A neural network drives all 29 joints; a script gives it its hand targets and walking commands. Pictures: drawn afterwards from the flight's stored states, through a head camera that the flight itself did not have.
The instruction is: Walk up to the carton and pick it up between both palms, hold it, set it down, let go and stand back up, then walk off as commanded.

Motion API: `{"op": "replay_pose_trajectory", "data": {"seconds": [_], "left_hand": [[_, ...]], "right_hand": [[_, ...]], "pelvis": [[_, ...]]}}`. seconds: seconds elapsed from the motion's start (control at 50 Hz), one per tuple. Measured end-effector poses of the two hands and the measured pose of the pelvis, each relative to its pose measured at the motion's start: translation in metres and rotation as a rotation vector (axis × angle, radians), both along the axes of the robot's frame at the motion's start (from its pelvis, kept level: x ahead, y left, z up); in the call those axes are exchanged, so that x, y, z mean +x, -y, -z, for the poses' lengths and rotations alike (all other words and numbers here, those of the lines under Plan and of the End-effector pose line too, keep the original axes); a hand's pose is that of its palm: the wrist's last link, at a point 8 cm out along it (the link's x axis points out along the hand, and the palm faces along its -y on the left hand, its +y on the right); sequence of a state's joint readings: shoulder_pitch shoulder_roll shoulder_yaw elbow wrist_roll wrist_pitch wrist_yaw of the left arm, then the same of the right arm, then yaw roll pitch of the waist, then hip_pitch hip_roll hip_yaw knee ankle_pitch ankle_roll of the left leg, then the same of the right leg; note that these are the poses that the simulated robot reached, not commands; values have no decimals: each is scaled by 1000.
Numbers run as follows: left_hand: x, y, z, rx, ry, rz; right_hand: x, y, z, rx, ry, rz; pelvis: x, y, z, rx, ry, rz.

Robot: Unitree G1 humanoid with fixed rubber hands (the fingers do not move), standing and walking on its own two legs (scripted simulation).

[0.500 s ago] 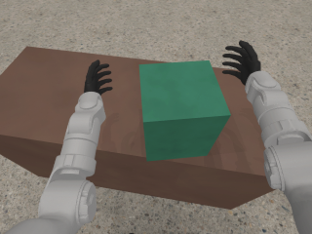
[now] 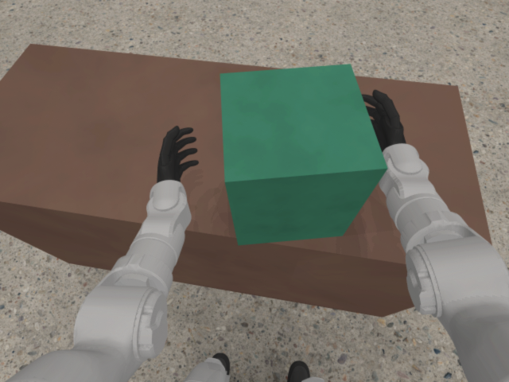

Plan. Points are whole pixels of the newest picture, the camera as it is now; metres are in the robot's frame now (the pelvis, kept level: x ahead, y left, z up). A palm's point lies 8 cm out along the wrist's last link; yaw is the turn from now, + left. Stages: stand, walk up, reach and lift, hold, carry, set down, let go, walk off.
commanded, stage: reach and lift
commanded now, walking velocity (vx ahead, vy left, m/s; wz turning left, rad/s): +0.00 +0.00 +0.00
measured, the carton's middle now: (288, 164) +0.46 +0.03 -0.01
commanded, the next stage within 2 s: none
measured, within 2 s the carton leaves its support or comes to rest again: neither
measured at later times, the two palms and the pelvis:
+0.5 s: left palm (186, 177) +0.39 +0.19 +0.01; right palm (377, 147) +0.49 -0.11 +0.04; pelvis +0.00 +0.01 -0.01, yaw -1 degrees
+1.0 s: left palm (173, 186) +0.37 +0.21 +0.02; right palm (359, 153) +0.46 -0.08 +0.05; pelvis -0.01 +0.00 +0.01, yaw +1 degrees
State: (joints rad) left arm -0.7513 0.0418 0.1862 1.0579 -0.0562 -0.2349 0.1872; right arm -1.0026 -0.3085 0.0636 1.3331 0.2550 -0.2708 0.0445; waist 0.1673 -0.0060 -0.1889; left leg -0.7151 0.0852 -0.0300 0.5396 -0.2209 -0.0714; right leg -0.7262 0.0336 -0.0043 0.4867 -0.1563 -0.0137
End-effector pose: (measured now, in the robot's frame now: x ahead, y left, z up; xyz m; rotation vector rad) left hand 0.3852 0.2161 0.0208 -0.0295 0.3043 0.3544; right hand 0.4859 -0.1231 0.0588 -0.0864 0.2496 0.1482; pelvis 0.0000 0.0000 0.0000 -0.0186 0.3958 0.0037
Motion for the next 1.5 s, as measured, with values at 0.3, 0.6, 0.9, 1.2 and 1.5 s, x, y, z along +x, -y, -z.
{"op": "replay_pose_trajectory", "data": {"seconds": [0.3,0.6,0.9,1.2,1.5], "left_hand": [[0,-3,7,18,23,-22],[7,35,7,-23,34,18],[-14,11,-2,21,19,-36],[-17,19,-3,46,14,6],[-12,21,1,50,24,-18]], "right_hand": [[10,-3,24,36,18,4],[-2,-12,21,23,-6,20],[-18,-43,12,33,-5,5],[-33,-31,14,-27,8,21],[-26,-30,21,-19,50,1]], "pelvis": [[4,-8,7,-3,-64,16],[-5,-4,7,6,-65,23],[-11,-2,-4,12,12,0],[6,-2,-14,11,90,-24],[18,-1,-15,13,78,-30]]}}
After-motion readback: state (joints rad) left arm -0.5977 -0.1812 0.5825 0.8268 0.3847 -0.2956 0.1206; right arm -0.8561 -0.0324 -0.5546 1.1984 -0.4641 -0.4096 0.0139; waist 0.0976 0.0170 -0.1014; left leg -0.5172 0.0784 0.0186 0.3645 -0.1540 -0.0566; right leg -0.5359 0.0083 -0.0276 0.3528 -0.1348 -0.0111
